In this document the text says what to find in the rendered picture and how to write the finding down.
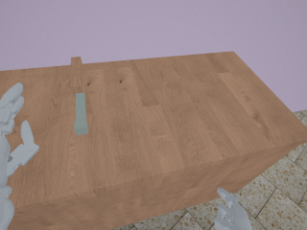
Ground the counter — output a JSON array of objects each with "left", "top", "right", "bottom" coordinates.
[{"left": 0, "top": 51, "right": 307, "bottom": 230}]

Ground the tap lever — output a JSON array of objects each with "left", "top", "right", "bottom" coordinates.
[{"left": 74, "top": 92, "right": 88, "bottom": 135}]

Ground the right robot hand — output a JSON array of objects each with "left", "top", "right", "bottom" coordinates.
[{"left": 214, "top": 187, "right": 252, "bottom": 230}]

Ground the left robot forearm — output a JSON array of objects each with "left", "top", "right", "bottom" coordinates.
[{"left": 0, "top": 185, "right": 14, "bottom": 230}]

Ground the left robot hand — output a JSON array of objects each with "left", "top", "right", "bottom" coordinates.
[{"left": 0, "top": 82, "right": 39, "bottom": 186}]

